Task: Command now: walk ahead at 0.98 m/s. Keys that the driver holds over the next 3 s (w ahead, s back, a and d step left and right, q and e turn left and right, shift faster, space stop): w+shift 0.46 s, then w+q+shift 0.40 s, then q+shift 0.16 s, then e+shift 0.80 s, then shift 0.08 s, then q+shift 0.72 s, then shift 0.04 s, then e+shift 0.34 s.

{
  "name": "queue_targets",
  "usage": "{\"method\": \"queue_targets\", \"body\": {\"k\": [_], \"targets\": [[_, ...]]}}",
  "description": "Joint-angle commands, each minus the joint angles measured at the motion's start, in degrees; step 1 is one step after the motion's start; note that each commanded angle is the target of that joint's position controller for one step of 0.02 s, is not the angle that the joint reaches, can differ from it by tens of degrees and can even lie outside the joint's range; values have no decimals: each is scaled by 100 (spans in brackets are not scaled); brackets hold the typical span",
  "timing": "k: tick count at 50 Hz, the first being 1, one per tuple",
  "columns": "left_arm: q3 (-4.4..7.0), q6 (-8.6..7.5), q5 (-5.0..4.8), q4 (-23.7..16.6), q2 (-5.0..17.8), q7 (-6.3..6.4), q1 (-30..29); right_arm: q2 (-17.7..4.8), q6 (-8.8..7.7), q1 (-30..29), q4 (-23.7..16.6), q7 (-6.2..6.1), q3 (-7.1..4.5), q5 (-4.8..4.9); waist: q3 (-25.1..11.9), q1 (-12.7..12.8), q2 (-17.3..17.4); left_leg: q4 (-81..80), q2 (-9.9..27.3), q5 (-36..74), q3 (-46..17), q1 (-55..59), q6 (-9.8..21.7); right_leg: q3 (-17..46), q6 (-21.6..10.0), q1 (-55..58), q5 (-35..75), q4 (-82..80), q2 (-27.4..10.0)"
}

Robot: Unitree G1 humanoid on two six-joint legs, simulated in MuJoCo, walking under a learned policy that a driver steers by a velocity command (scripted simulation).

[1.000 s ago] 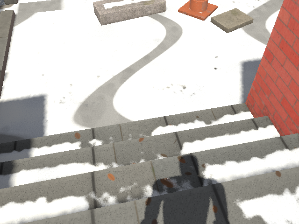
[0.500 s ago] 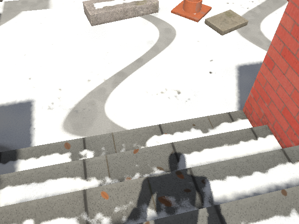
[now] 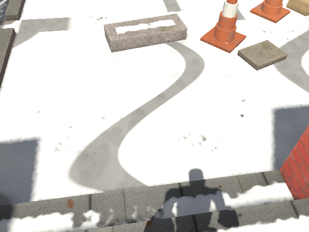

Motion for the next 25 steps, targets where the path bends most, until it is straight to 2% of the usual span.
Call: {"method": "queue_targets", "body": {"k": [1,2,3,4,5,6,7,8,9,10,11,12,13,14,15,16,17,18,19,20,21,22,23,24,25], "targets": [[-51,-268,-194,-196,257,75,-115,-316,-33,-79,-344,149,-99,57,515,-425,-19,-1623,73,2519,336,307,56,1197,-559,-1267,1352,-1111,-1085],[-104,-248,-194,-309,220,102,-318,-262,-79,-119,-234,235,-80,19,271,-329,3,-2070,-134,3512,671,1364,101,774,-343,-1749,1007,-983,-790],[-107,-228,-192,-319,315,125,-308,-109,-111,-6,-100,323,-30,48,28,-296,-83,-2048,-314,4268,866,2281,127,577,-204,-2165,835,-805,-751],[-107,-213,-168,-336,398,159,-251,-79,-88,52,-39,366,-2,87,48,-293,-182,-1936,-396,4383,946,2532,148,555,-149,-2258,781,-613,-810],[-127,-223,-62,-328,409,190,-156,-73,-92,145,10,382,-6,135,36,-250,-222,-1689,-489,4517,1058,2802,147,532,-132,-2271,811,-238,-909],[-140,-175,-9,-311,421,221,-102,-169,-85,113,-51,336,-39,151,145,-268,-265,-1692,-530,4257,1129,2818,203,443,-105,-2169,953,120,-935],[-119,-141,46,-312,493,237,-26,-251,-89,71,-89,256,-60,119,268,-198,-267,-1775,-628,3839,1282,2824,215,385,-72,-1899,1331,508,-973],[-120,-78,93,-228,509,287,33,-324,-41,254,-44,163,-83,82,383,-228,-363,-1861,-736,3200,1451,2853,233,271,-47,-1529,2297,1221,-998],[-91,-33,136,-212,673,297,-97,-480,6,1156,249,17,-147,-10,103,-595,-398,-1857,-943,2556,1634,3358,278,230,-55,-1160,3839,2651,-1026],[-14,2,148,-195,891,303,-450,-670,47,2959,751,-133,-281,6,-493,-1530,-291,-2470,-761,2553,1444,4448,311,216,-63,-1100,5414,4648,-1108],[44,75,-18,-307,879,348,-1439,-966,-44,4432,1086,-157,-407,-94,-330,-2753,413,-3925,-208,3486,1002,5421,823,118,113,-2219,3435,8382,-497],[-23,205,-8,-596,275,415,-1738,-940,-125,3319,851,-26,-317,94,682,-2124,1025,-4476,444,4044,117,4965,731,370,-36,-3774,-1711,9682,483],[-197,54,-298,-1065,-308,495,-648,-904,-327,2866,796,63,-93,-14,472,-567,1186,-2091,1323,8364,-628,5830,332,1579,-258,-5027,-1635,8195,154],[-113,32,-89,-727,47,459,-274,-813,-349,3177,975,127,-143,9,134,-604,294,-2214,1368,5633,-921,6181,398,1638,-404,-5574,-785,6977,-333],[-66,110,104,-363,139,413,-57,-757,-353,2928,1013,79,-178,103,375,-382,-214,-2400,1351,3867,-963,5313,687,1457,-342,-5611,-430,6717,-469],[-43,154,229,-262,128,305,-300,-316,-446,2454,918,57,-8,223,280,-166,-525,-2547,728,2768,-711,4444,444,1441,-312,-5422,412,6134,-541],[-121,144,389,-752,44,170,-893,-786,-608,1944,799,-42,-57,318,543,158,350,-2884,985,2681,-918,2882,754,1580,-16,-4365,1473,3447,-858],[-115,161,440,-835,194,134,-1416,-604,-648,1384,809,-122,17,295,999,218,324,-2993,786,2690,-730,1383,907,1164,260,-3189,2241,2390,-919],[-37,250,446,-429,234,92,-912,-685,-673,1540,933,-120,16,169,795,222,252,-2733,764,2380,-743,712,995,496,356,-2018,2990,3035,-735],[-7,166,263,-458,314,6,-1204,-355,-783,1656,1053,-163,86,229,763,183,-242,-2309,256,640,-584,763,812,683,325,-2117,4468,2100,-906],[-83,40,124,-599,212,-104,-1405,-151,-890,1334,969,-230,197,413,753,351,-338,-2177,108,-455,-130,151,673,642,265,-1108,6196,950,-1048],[-170,25,97,-631,47,-196,-1724,-324,-874,1363,992,-194,188,463,818,57,-328,-2238,-168,-718,265,-175,520,180,221,-340,6479,428,-848],[-216,41,63,-710,-9,-224,-1979,-525,-809,1602,1052,-151,118,434,718,-249,40,-2056,-178,-439,293,-96,467,-47,221,220,6056,409,-679],[-238,111,58,-796,40,-180,-2070,-474,-630,1804,1208,-180,136,395,861,-419,353,-1646,-119,27,163,282,500,-179,243,212,5298,301,-668],[-61,154,168,-467,320,-52,-740,-367,-537,1647,1243,-159,216,244,228,229,372,-171,12,1464,232,381,516,-450,29,1318,5422,1140,-483]]}}
Next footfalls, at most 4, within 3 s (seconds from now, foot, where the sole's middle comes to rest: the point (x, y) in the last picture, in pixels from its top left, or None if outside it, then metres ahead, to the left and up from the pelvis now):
0.24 left None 0.26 0.10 -0.92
0.54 right None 0.63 -0.05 -1.09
0.88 left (149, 205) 0.85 0.08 -1.26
1.20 right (157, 169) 1.22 0.03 -1.42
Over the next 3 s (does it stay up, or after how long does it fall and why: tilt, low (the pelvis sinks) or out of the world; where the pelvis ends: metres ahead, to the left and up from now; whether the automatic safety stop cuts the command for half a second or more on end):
stays up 1.28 0.18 -0.66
